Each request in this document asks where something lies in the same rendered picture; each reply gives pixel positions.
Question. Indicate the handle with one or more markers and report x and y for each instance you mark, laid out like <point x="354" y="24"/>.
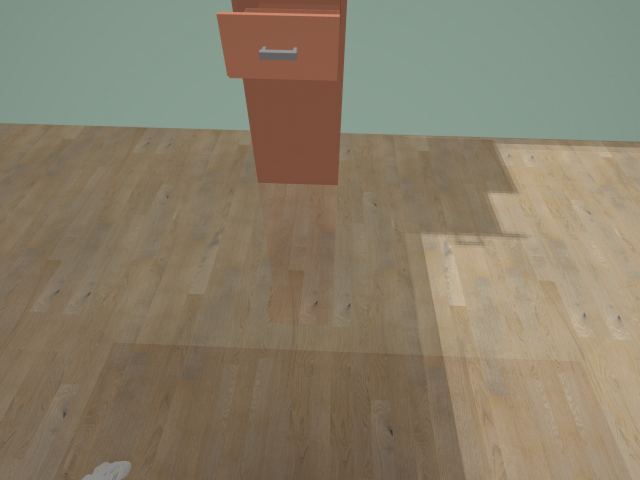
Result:
<point x="265" y="54"/>

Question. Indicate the cabinet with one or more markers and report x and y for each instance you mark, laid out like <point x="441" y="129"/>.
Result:
<point x="295" y="124"/>

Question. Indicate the drawer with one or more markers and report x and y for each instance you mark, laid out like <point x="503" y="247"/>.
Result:
<point x="315" y="33"/>

